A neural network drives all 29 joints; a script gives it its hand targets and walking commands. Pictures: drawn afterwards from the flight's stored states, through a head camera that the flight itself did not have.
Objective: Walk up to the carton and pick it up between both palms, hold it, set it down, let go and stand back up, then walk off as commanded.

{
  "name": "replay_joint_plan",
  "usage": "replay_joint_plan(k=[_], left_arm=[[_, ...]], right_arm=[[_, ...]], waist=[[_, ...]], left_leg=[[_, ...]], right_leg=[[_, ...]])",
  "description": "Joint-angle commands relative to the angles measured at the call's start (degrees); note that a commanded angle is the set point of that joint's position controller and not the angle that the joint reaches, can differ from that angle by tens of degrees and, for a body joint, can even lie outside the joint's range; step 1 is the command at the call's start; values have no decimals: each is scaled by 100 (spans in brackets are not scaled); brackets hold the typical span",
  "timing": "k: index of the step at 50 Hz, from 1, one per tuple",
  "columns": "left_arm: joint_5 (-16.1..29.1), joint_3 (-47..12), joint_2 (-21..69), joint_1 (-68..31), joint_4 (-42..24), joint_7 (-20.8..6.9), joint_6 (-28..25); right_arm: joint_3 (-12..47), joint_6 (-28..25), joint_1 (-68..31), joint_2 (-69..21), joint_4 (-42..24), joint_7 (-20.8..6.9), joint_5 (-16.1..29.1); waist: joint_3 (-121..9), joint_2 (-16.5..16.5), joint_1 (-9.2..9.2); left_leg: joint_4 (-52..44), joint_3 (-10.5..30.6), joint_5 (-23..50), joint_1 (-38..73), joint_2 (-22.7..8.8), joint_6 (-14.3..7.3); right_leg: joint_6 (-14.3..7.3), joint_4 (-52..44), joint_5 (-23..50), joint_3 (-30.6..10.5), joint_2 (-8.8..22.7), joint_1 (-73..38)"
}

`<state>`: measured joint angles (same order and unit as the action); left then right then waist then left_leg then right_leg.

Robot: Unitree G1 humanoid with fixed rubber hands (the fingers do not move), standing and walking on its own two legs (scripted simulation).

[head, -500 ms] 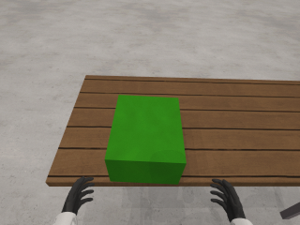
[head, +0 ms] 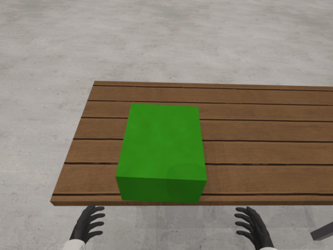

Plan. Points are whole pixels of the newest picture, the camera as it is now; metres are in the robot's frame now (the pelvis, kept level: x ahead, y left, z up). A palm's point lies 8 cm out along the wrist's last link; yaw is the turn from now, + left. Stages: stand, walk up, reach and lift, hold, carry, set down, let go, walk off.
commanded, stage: set down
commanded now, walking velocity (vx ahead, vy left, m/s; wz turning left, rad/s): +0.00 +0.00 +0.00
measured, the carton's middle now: (162, 150) +0.43 +0.03 -0.06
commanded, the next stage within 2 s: let go in 0.30 s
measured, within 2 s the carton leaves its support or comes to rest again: neither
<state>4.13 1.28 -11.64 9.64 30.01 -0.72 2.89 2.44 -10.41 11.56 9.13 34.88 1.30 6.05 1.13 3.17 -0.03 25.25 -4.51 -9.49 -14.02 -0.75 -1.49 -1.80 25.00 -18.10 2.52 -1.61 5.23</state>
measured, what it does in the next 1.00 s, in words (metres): stands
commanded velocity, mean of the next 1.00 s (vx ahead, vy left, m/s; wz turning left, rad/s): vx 0.00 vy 0.00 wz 0.00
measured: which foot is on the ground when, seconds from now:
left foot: down 0.00-1.00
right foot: down 0.00-1.00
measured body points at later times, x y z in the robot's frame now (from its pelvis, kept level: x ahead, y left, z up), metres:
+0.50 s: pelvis +0.00 +0.00 +0.00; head +0.01 +0.02 +0.45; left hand +0.18 +0.22 -0.10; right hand +0.17 -0.22 -0.08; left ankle +0.05 +0.11 -0.74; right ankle -0.05 -0.09 -0.74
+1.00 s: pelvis +0.01 +0.00 +0.00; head +0.01 +0.02 +0.45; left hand +0.16 +0.27 -0.11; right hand +0.16 -0.27 -0.08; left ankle +0.05 +0.11 -0.74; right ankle -0.05 -0.09 -0.74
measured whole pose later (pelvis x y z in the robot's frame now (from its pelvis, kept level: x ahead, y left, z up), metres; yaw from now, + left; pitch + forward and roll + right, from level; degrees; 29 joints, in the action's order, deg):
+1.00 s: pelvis +0.01 +0.00 +0.00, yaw +0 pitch -2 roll +0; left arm 0.6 3.0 -16.6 9.7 40.7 -0.2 0.2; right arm -3.1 -3.2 11.5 15.2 40.0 -0.4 1.0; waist 1.9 2.5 0.0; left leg 27.2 -4.5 -11.4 -14.0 -0.8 -1.3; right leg -1.9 25.0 -19.0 2.5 -1.6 4.3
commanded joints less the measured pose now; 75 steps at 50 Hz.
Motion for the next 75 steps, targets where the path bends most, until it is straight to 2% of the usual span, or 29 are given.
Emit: replay_joint_plan(k=[1,16,28,38,39,40,41,43,45,49,54,58,75], left_arm=[[-437,176,-883,-450,-698,63,-8],[-523,201,-811,-559,-595,171,223],[-576,77,-628,-401,-626,179,189],[-534,16,-644,-304,-640,208,182],[-718,536,-1679,20,-173,227,-129],[-734,559,-1754,111,-42,218,-236],[-751,551,-1733,30,30,193,-311],[-779,528,-1668,-92,147,165,-406],[-784,491,-1621,-195,307,120,-464],[-755,459,-1666,-185,644,92,-515],[-714,446,-1784,-189,997,88,-511],[-699,433,-1844,-196,1221,92,-505],[-674,355,-1865,-286,1855,97,-530]], right_arm=[[-288,-27,-446,561,-168,-94,-437],[-449,10,-591,750,71,-241,-583],[-495,-39,-576,844,155,-305,-620],[-504,-45,-562,942,116,-329,-618],[-880,301,-73,1951,427,-109,-973],[-879,477,-253,1896,354,-37,-942],[-846,575,-345,1738,276,-21,-928],[-783,657,-378,1614,208,-34,-880],[-776,668,-354,1633,241,-76,-855],[-795,696,-364,1754,340,-97,-833],[-805,755,-359,1897,394,-65,-799],[-799,790,-344,1944,445,-42,-779],[-724,822,-383,1998,815,-14,-749]], waist=[[-43,-574,-95],[-96,-549,-43],[-142,-480,23],[-215,-548,65],[-569,-621,-91],[-536,-415,-132],[-386,-347,-102],[-237,-285,-72],[-108,-265,-35],[-167,-489,-50],[-322,-584,-57],[-376,-621,-54],[-318,-637,-35]], left_leg=[[-320,221,602,2360,-24,195],[-256,220,653,2362,-47,198],[-141,245,858,2409,-91,191],[-141,259,983,2395,-164,196],[195,740,1487,1038,-753,-84],[190,671,1167,625,-656,-115],[160,649,871,431,-591,-98],[87,631,357,325,-495,-94],[29,661,198,328,-476,-107],[33,733,484,411,-530,-136],[108,745,1013,593,-588,-148],[140,730,1202,690,-612,-148],[8,765,1219,818,-656,-147]], right_leg=[[58,-1047,435,-273,224,1878],[66,-966,581,-230,195,1969],[106,-898,936,-238,188,1953],[120,-907,1040,-275,148,1801],[182,-518,987,-604,637,739],[176,-619,836,-666,663,409],[157,-671,698,-722,694,455],[91,-792,411,-831,753,583],[64,-878,227,-844,762,717],[54,-823,575,-822,758,613],[59,-731,1251,-782,768,395],[71,-717,1518,-766,785,295],[52,-869,1518,-791,842,275]])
